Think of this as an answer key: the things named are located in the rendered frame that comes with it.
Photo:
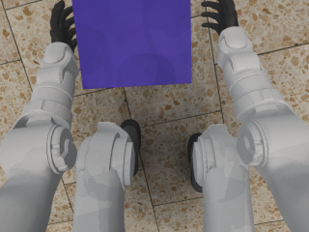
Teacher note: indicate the robot thigh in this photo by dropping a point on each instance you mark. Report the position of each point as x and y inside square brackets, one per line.
[225, 184]
[99, 202]

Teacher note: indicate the robot left hand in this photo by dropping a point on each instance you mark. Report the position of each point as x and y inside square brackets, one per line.
[60, 31]

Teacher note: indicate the robot left forearm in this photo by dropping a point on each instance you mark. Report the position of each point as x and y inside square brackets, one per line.
[53, 92]

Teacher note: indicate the robot right thigh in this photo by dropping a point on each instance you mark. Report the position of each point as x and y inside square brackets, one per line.
[225, 184]

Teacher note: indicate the left robot upper arm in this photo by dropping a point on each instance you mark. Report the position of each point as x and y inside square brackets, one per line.
[34, 160]

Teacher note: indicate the robot right forearm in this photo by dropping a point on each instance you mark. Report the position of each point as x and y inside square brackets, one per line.
[246, 78]

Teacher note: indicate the robot left thigh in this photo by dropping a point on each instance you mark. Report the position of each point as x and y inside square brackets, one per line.
[99, 202]

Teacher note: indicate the carton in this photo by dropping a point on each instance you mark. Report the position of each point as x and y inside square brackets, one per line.
[131, 43]

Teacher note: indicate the right robot upper arm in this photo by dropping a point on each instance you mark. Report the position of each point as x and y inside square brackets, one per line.
[278, 147]

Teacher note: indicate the robot right hand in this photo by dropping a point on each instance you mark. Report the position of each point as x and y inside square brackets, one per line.
[226, 17]

